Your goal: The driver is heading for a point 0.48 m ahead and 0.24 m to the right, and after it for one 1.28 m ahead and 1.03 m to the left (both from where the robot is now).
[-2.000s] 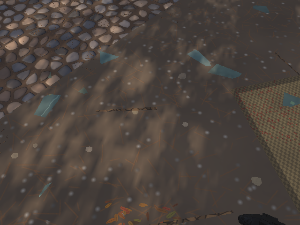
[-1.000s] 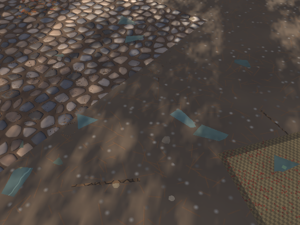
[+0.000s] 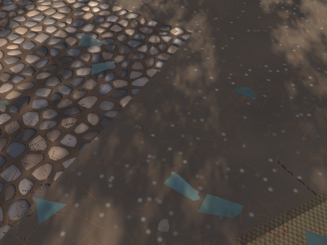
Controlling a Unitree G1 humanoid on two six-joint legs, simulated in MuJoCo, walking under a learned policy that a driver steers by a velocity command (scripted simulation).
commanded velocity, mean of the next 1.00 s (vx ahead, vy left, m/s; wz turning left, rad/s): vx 0.39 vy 0.00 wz -0.30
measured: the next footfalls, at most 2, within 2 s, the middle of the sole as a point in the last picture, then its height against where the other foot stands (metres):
right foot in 0.20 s outside the picture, level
left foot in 0.74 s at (177, 214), level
